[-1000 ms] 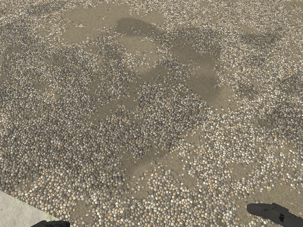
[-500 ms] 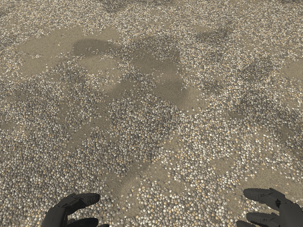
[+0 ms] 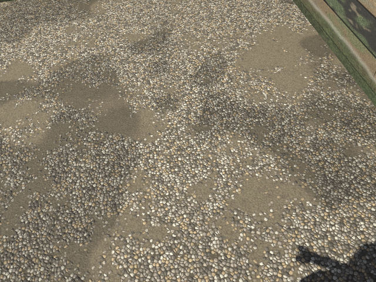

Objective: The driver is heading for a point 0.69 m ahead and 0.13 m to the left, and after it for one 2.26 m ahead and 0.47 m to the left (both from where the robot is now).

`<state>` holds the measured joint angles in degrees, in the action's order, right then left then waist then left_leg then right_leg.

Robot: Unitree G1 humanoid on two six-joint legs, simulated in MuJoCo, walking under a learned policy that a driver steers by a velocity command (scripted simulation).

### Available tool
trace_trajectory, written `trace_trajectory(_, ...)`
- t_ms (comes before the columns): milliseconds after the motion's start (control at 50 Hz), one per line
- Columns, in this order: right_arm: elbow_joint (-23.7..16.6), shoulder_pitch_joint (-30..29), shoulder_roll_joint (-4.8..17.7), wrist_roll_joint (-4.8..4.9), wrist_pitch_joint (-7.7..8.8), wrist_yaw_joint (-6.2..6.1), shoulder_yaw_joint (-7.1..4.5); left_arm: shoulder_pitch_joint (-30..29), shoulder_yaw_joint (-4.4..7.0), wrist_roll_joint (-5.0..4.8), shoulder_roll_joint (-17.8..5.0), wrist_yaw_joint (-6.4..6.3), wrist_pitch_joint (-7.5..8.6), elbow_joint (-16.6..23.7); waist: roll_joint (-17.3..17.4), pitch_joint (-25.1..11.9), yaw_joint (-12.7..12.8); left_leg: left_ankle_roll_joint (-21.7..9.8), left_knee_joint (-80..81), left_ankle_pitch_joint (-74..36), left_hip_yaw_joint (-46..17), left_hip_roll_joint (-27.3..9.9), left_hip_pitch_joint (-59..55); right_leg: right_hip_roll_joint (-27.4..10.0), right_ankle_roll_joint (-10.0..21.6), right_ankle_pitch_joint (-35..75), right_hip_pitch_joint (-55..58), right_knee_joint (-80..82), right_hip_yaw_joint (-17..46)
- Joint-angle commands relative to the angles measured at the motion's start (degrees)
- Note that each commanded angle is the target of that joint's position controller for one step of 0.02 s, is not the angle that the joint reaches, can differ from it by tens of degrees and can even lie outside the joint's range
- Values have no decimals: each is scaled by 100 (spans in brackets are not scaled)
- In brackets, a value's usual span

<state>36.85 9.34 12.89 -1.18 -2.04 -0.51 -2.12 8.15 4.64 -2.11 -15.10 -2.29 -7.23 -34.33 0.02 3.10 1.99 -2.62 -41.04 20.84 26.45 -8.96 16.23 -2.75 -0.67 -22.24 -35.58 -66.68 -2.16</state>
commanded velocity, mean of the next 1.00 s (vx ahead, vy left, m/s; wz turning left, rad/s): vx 0.08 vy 0.00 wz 0.30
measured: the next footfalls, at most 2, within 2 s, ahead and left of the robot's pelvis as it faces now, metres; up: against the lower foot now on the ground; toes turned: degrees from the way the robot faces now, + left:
right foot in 0.08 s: +0.10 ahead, -0.13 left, +0.00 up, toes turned -14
left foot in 0.50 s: +0.01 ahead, +0.08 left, +0.00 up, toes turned -4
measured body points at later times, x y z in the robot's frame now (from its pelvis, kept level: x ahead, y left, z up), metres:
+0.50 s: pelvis -0.02 -0.02 +0.01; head -0.04 +0.01 +0.46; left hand +0.20 +0.19 -0.08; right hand +0.06 -0.30 -0.08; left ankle -0.03 +0.08 -0.71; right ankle +0.06 -0.12 -0.71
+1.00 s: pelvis -0.02 -0.06 +0.02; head +0.01 -0.05 +0.47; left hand +0.05 +0.23 -0.08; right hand +0.23 -0.28 -0.06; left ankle -0.04 +0.07 -0.69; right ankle +0.04 -0.17 -0.71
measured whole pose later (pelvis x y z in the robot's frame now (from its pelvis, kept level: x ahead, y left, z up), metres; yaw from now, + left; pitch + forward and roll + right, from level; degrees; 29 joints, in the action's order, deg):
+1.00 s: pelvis -0.02 -0.06 +0.02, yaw +20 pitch +2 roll +0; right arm 30.2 10.2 19.3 1.2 -5.3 -0.7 -4.8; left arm 7.9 1.6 1.5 -14.6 -0.9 -0.8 -38.8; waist 0.7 1.5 -1.1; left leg -1.4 -46.3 25.4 -17.1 9.7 26.1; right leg 2.9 -0.2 -15.3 -20.0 -33.4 6.2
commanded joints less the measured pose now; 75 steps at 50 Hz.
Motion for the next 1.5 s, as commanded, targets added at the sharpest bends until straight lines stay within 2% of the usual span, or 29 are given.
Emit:
trace_trajectory(20,-284,-471,502,110,-52,342,-134,131,-28,-100,-168,-169,-8,321,422,-362,302,-28,851,-210,-352,-1081,472,-70,147,-189,872,1164,-502)
trace_trajectory(80,-129,-116,930,314,-398,620,-369,721,-25,122,-419,-251,93,276,115,-909,531,311,-428,689,-248,-1116,564,-134,494,269,2001,2627,-320)
trace_trajectory(100,-276,-85,773,364,-482,672,-372,1222,87,201,-958,-209,218,231,-1377,-433,742,733,-2224,2317,-196,-311,1746,-647,1004,2064,2144,3645,1631)
trace_trajectory(120,-1117,-952,427,208,-365,714,-220,1454,371,94,-1603,-199,273,125,-2061,-749,928,1001,-3520,2802,-1739,707,2985,-1080,1759,871,2122,4687,4536)
trace_trajectory(160,-1233,-1249,418,136,-215,259,-159,616,351,282,-1408,-275,309,346,-1533,-1048,516,878,-4079,1157,-2850,601,3394,-1496,1814,-1878,2017,5352,4136)
trace_trajectory(200,-891,-732,506,5,-210,-121,-172,-165,42,315,-653,-253,260,465,-1073,-953,-151,799,-4126,196,-2850,575,2958,-1165,1427,-1409,1464,5044,2969)
trace_trajectory(260,-380,47,380,106,-422,-42,-170,-205,-289,358,-110,-115,388,372,-499,-1090,-445,714,-3972,62,-2785,873,1609,-846,1214,-515,780,4878,1744)
trace_trajectory(400,-530,-9,370,154,-379,252,-66,305,-74,319,-612,-139,424,92,-537,-769,-123,138,-1361,1100,-2410,1044,797,-1168,971,-548,1346,4975,1012)
trace_trajectory(420,-418,397,353,321,-402,57,-34,229,-19,147,-685,-199,421,-13,-752,-484,-325,-64,-1293,1378,-2609,768,802,-1523,1164,-853,1404,5052,1536)
trace_trajectory(500,-112,1102,479,152,-390,-25,-87,-216,89,-155,-739,-183,342,-63,-157,-354,-450,-542,1299,222,-2532,891,-76,-1187,629,-948,1150,4351,828)
trace_trajectory(520,-72,1437,653,19,-392,-27,-146,-267,110,-123,-597,-156,338,-81,615,-277,-462,-838,1867,95,-3862,329,-436,-695,199,-838,435,2917,208)
trace_trajectory(540,-317,1372,1473,15,-300,-41,-340,-934,102,-48,-635,-135,421,396,1862,451,-567,-1680,3160,1109,-7189,-881,276,554,-100,-1450,-980,1562,-54)
trace_trajectory(560,-487,1102,1590,-115,-138,-126,-332,-1481,110,-34,-639,-136,547,521,1369,470,-477,-1838,3321,782,-7292,-1102,363,616,-181,-1331,-1320,96,948)
trace_trajectory(640,-882,201,1172,170,-161,-370,-153,-580,67,343,-470,-95,442,144,115,-344,95,-1070,2066,-1096,-5260,-51,-67,484,-404,279,-1065,-1263,1055)
trace_trajectory(780,-805,1095,1236,333,-316,-450,-235,-1024,-210,261,-166,-65,570,300,701,-933,-470,-915,1305,-2403,-5239,398,-1428,643,-409,618,-566,1254,1042)
trace_trajectory(900,-1087,492,1528,412,-399,-374,-396,-397,-65,150,-553,204,883,-59,1485,-997,-365,-716,1433,-2154,-6268,436,-655,740,-150,299,1264,3428,992)
trace_trajectory(920,-1131,21,1616,117,-301,-20,-513,-63,-116,154,-568,103,731,-173,1217,-964,-293,-482,1557,-899,-5855,799,-47,881,-25,391,1947,4050,524)
trace_trajectory(940,-1104,90,1419,193,-215,85,-487,144,-66,281,-663,39,678,-193,788,-1059,-201,-258,1270,982,-5734,1149,897,383,157,270,3049,4258,964)
trace_trajectory(960,-1354,-296,975,354,-193,124,-396,487,32,419,-1184,46,669,-61,-873,-1173,167,-37,-233,2045,-4636,1950,2316,-1057,605,-1115,3900,4727,2782)
trace_trajectory(980,-1409,-514,1063,242,-165,63,-400,562,122,529,-1412,115,703,-117,-1388,-718,244,-14,-1278,1238,-4056,2120,3039,-1580,788,-1513,3447,5208,3780)
trace_trajectory(1000,-1345,-744,1182,116,-143,-11,-442,327,48,445,-1098,152,717,-29,-783,-408,94,-4,-1796,654,-4036,1731,3145,-1567,783,-1417,3003,5061,3623)
trace_trajectory(1040,-1177,-468,1124,35,-174,29,-421,-51,-81,417,-750,149,729,67,-815,-500,-226,122,-2305,47,-3709,1538,2676,-1124,691,-305,2500,4842,2409)
trace_trajectory(1120,-888,-217,1184,46,-280,76,-421,497,-127,417,-686,99,751,-64,-948,-650,-281,302,-2935,62,-3051,1242,2463,-1054,1007,2946,2574,4405,1215)
trace_trajectory(1280,-801,-309,726,184,-428,163,-130,456,-22,376,-843,134,573,135,-1194,-737,-186,151,88,281,-2249,1244,359,-961,785,2595,1898,3480,423)
trace_trajectory(1320,-612,305,704,4,-196,68,-56,566,-141,182,-479,179,532,164,363,-1207,-526,-100,1847,-957,-3537,615,-1720,-523,247,876,812,2008,71)
trace_trajectory(1340,-690,351,1400,87,-105,53,-143,600,-349,90,61,226,510,521,1933,-1551,-406,-761,1940,-2847,-5470,-1141,-1954,219,-128,-1813,-277,833,-321)
trace_trajectory(1360,-373,947,989,168,-38,51,-71,506,-218,138,-399,183,422,228,1187,-1593,-808,-1132,1882,-3702,-5191,-1160,-1231,141,-131,-1648,420,827,596)
trace_trajectory(1400,-263,278,663,58,32,-63,56,310,-180,12,-466,184,380,175,1017,-690,-456,-1013,2181,-2221,-4485,-819,-368,187,-147,-1273,480,862,813)
trace_trajectory(1500,-332,9,744,58,36,-181,-90,424,-6,114,-532,312,271,71,543,-723,-202,-971,1877,-2983,-3351,-572,-287,342,-106,-601,468,45,443)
